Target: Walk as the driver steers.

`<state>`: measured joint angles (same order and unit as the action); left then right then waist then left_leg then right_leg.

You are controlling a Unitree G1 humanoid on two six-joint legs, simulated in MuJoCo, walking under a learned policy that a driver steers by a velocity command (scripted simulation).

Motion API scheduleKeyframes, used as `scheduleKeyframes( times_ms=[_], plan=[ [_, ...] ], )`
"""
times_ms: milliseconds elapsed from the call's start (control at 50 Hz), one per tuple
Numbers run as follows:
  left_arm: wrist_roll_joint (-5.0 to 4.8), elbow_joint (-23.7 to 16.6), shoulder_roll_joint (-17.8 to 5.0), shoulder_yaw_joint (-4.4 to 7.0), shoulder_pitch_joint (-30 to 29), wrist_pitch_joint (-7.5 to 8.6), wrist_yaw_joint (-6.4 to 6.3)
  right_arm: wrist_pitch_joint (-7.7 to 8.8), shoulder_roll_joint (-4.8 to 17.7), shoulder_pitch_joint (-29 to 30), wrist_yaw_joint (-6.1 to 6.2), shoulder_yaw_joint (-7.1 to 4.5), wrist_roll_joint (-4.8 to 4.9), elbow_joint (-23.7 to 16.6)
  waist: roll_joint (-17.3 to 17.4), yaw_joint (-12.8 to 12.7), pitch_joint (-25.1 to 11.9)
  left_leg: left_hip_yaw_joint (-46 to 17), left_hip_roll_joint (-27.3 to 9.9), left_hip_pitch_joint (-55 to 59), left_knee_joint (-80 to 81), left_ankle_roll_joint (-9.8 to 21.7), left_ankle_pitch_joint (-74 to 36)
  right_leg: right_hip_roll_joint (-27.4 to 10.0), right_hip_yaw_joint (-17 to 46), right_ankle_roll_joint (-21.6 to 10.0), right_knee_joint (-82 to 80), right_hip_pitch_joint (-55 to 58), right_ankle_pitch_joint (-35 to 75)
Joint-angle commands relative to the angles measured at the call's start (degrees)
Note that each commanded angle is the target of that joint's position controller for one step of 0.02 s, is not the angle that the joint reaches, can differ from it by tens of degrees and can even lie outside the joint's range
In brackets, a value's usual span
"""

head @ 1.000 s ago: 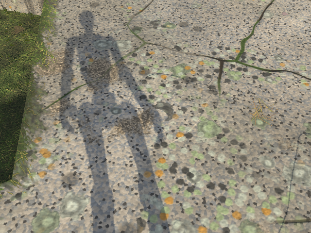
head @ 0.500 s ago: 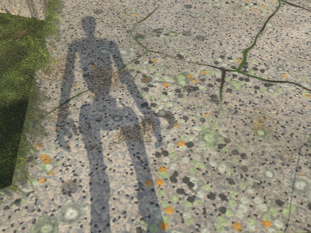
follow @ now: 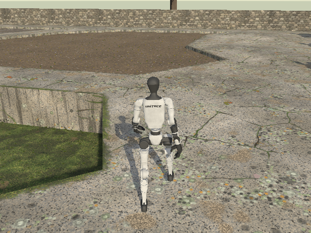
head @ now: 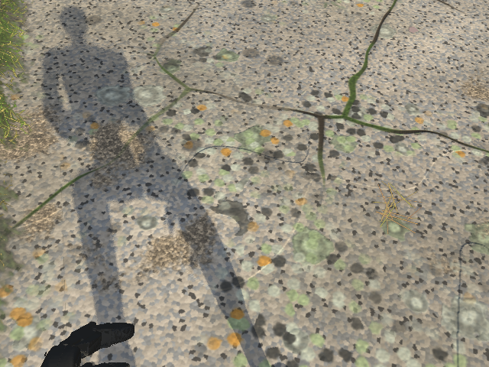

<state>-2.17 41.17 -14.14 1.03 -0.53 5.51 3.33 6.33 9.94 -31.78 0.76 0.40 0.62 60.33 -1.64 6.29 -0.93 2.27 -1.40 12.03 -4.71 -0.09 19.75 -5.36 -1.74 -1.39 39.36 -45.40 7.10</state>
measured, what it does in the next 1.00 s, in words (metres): walks ahead: right foot, then left foot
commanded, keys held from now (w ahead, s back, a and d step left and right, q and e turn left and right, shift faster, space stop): w+shift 0.78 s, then w+e+shift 0.22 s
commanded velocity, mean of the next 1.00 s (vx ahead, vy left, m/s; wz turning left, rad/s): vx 0.98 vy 0.00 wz -0.08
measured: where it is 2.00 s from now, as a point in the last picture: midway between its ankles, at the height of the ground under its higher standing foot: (245, 100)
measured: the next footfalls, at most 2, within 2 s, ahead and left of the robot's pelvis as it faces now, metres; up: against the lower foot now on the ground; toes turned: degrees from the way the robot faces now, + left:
right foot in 0.12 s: +0.32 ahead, -0.15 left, +0.00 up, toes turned -2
left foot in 0.62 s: +0.80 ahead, +0.10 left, +0.00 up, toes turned +1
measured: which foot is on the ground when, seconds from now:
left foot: down 0.00-0.14, up 0.16-0.60, down 0.62-1.00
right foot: up 0.00-0.10, down 0.12-0.64, up 0.66-1.00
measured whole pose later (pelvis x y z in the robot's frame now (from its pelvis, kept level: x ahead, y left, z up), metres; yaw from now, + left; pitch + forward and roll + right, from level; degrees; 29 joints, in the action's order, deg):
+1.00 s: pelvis +0.90 +0.01 +0.00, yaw -6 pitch -1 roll +2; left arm -2.0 44.7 -15.2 1.8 6.0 4.9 2.1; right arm 7.9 13.2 -26.2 -0.1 -1.6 -1.0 53.5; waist -1.9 4.5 0.3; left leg 8.0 5.0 10.3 -9.2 3.0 19.2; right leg -5.0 1.9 -4.4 43.2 -47.5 14.0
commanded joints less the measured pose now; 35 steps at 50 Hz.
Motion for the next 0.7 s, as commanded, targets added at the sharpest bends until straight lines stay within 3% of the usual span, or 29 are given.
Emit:
scheduleKeyframes(
  times_ms=[20,60,80,100,120,140,160,180,200,220,240,260,280,300,360,400,440,520,560,580,600,620,640,660,680,700],
  plan=[
    [-0.44,-7.09,-1.89,0.27,-12.08,1.50,1.67,-0.50,10.73,-0.89,0.55,-2.12,0.23,-2.50,6.89,-1.77,12.39,-2.24,-13.52,-5.06,2.80,9.00,-22.62,1.94,-2.19,-1.57,-6.94,1.09,-2.28],
    [-0.41,-7.78,-4.02,1.06,-9.91,1.29,1.63,-1.18,12.93,-0.77,0.47,-2.83,-0.77,-2.68,10.70,-4.75,8.55,-1.27,-14.81,-1.14,-4.94,8.48,-50.63,5.55,-4.66,-3.51,-7.00,8.64,-8.70],
    [-0.61,-7.12,-6.29,2.07,-4.66,0.83,1.12,-1.75,14.08,-0.68,0.51,-3.23,-1.69,-2.55,13.59,-8.37,4.02,-1.05,-15.39,0.96,-12.50,8.03,-66.33,7.64,-5.55,-4.85,-5.55,15.17,-12.44],
    [-1.08,-3.92,-9.27,3.64,7.85,0.23,0.28,-2.56,14.76,0.74,0.62,-3.49,-2.49,-2.76,15.33,-15.02,-3.25,0.45,-14.76,-2.48,-26.09,7.14,-76.21,9.56,-6.57,-6.67,-4.56,30.09,-14.08],
    [-1.10,0.56,-12.33,4.99,22.65,-0.49,-0.70,-2.69,14.72,2.97,0.81,-3.30,-2.59,-4.61,12.93,-21.68,-11.31,-0.50,-12.89,-18.63,-44.37,5.77,-65.67,3.97,1.04,-8.70,-1.65,53.50,-16.03],
    [1.20,3.24,-17.91,6.23,29.52,-0.46,-0.95,-1.00,3.15,-4.62,-0.46,-0.80,-2.00,-6.90,-8.17,-15.05,-23.48,-4.23,-1.42,-44.71,-69.35,3.19,-20.60,-11.82,33.36,-17.12,-7.73,78.00,-48.38],
    [1.35,4.99,-14.19,5.36,31.80,-0.10,-0.86,1.97,5.21,-2.61,-0.99,-1.01,0.90,-6.05,-14.06,-16.39,-29.55,-13.63,2.90,-50.08,-77.07,5.22,5.40,-15.29,53.24,-17.16,-22.14,79.19,-61.91],
    [1.63,6.07,-9.62,4.13,28.23,0.24,-1.06,2.84,10.82,7.45,-1.01,-2.87,3.70,-9.67,-12.58,-15.97,-16.16,-11.99,-0.43,-56.92,-80.76,6.65,3.77,-13.60,45.94,-13.22,-25.00,71.30,-53.97],
    [2.04,6.11,-8.14,3.70,24.88,0.72,-0.92,3.33,10.70,13.39,-0.75,-2.57,3.71,-11.55,-4.73,-14.91,-8.81,-10.37,-2.72,-56.67,-79.92,6.99,1.36,-11.96,36.26,-12.02,-24.74,60.57,-41.56],
    [2.79,6.36,-6.61,3.21,20.37,1.18,-0.54,3.35,8.97,15.88,-0.53,-2.50,2.47,-12.47,1.73,-11.39,-4.29,-9.57,-5.08,-53.87,-76.27,7.19,-2.07,-9.61,29.27,-11.17,-25.55,49.50,-33.41],
    [3.80,6.31,-4.48,2.57,17.02,1.64,-0.30,2.46,7.76,13.42,-0.62,-2.63,2.05,-12.51,0.49,-7.13,-2.74,-10.19,-7.33,-49.84,-74.01,7.17,-4.91,-7.80,24.71,-11.48,-26.28,41.55,-31.47],
    [3.81,6.67,-2.41,2.01,14.99,1.64,-0.14,1.21,6.20,11.64,-0.92,-2.41,1.84,-12.13,-1.35,-4.94,-1.17,-9.98,-8.44,-47.64,-73.24,6.76,-5.07,-6.81,22.21,-12.11,-27.73,35.94,-31.46],
    [2.87,7.11,-2.22,1.88,14.24,1.63,-0.21,0.10,5.15,10.90,-0.95,-2.28,1.74,-12.16,-2.19,-3.55,0.99,-9.56,-9.28,-47.52,-71.44,6.06,-4.10,-6.58,19.80,-12.55,-29.99,32.30,-31.76],
    [2.03,7.76,-2.74,1.87,14.03,1.73,-0.38,-0.80,4.69,12.07,-0.77,-2.08,1.58,-12.87,-2.66,-2.59,3.95,-9.02,-10.19,-48.71,-68.95,5.18,-3.59,-6.54,17.81,-12.33,-32.26,28.66,-32.05],
    [1.93,8.80,-5.17,2.19,17.36,2.27,-1.59,-1.15,7.05,20.99,-0.11,-2.03,-0.13,-16.46,-0.98,-4.02,10.11,-7.01,-10.80,-55.67,-58.65,2.04,-14.70,-5.24,12.04,-12.55,-36.04,26.16,-24.10],
    [1.90,9.10,-5.53,2.09,20.15,2.42,-2.47,-0.28,7.56,26.65,-0.78,-2.01,-0.51,-18.15,0.95,-5.94,10.41,-4.06,-9.12,-53.40,-47.45,1.47,-25.52,-2.70,6.53,-10.86,-36.46,26.80,-16.71],
    [1.12,9.72,-6.89,2.14,23.90,2.58,-3.15,0.60,6.53,31.83,-1.95,-1.48,-0.01,-19.80,1.85,-7.99,10.32,-1.68,-6.85,-47.24,-37.17,1.72,-34.33,-2.52,3.50,-9.84,-38.74,27.98,-14.10],
    [0.55,11.43,-9.10,2.61,29.02,0.84,-3.91,1.08,7.76,38.68,-3.87,-1.68,0.95,-22.93,1.53,-9.23,11.68,-1.11,-3.42,-48.68,-24.51,2.54,-32.63,-6.56,1.46,-8.86,-37.72,45.46,-5.65],
    [1.79,11.29,-11.57,3.29,28.60,-0.48,-3.95,0.86,10.59,34.98,-4.12,-2.92,1.34,-23.16,-2.27,-5.91,7.17,0.51,0.09,-44.92,-24.80,4.16,-24.81,-8.85,1.47,-7.55,-29.52,54.16,17.75],
    [2.97,11.36,-12.63,3.61,27.94,-1.36,-3.90,0.40,13.02,29.09,-3.82,-4.05,1.93,-22.33,-5.18,-2.20,2.48,1.64,2.06,-40.00,-27.05,5.60,-19.58,-9.15,0.96,-6.90,-21.22,57.79,31.89],
    [3.87,11.21,-12.63,3.55,26.49,-2.27,-3.98,-0.26,15.65,18.12,-3.16,-5.44,2.31,-19.84,-7.25,3.70,-3.85,2.97,3.67,-27.82,-28.64,7.30,-16.16,-8.31,-0.34,-5.90,-7.78,55.46,40.83],
    [4.15,9.73,-10.29,2.54,25.18,-2.48,-4.30,-1.11,18.30,4.80,-2.31,-6.32,1.90,-16.37,-5.07,9.21,-12.18,-4.13,-2.01,-6.22,-33.56,8.59,-10.97,-6.46,-0.16,-4.81,11.95,40.32,30.68],
    [2.80,8.44,2.55,-0.49,36.33,-0.55,-2.77,-0.67,24.78,-0.04,-2.75,-7.87,-0.13,-14.49,18.17,0.34,-22.69,-39.19,-16.80,15.82,-24.15,19.72,19.98,6.25,3.99,-1.46,38.10,14.29,-13.91],
    [-0.08,10.03,-1.87,-0.06,34.41,1.74,-2.55,-0.13,18.32,-1.75,-3.08,-6.66,-0.31,-13.56,18.62,2.60,-26.45,-55.38,-17.88,18.23,-10.96,18.25,31.82,7.89,11.95,-3.83,43.54,8.33,-32.61],
    [-2.35,6.89,-6.83,1.34,24.62,2.67,-2.65,0.23,14.11,2.47,-2.92,-5.50,-0.31,-13.10,15.59,2.28,-14.47,-47.29,-16.93,11.12,-9.34,14.42,25.50,4.67,10.72,-5.60,45.62,2.27,-30.87],
    [-1.95,4.83,-6.80,0.96,18.15,3.26,-2.96,0.59,12.81,7.31,-3.08,-5.07,-0.76,-13.87,6.67,0.97,-8.27,-38.29,-15.16,0.93,-9.61,13.15,13.81,2.12,9.97,-6.03,42.92,3.06,-27.63]
  ],
)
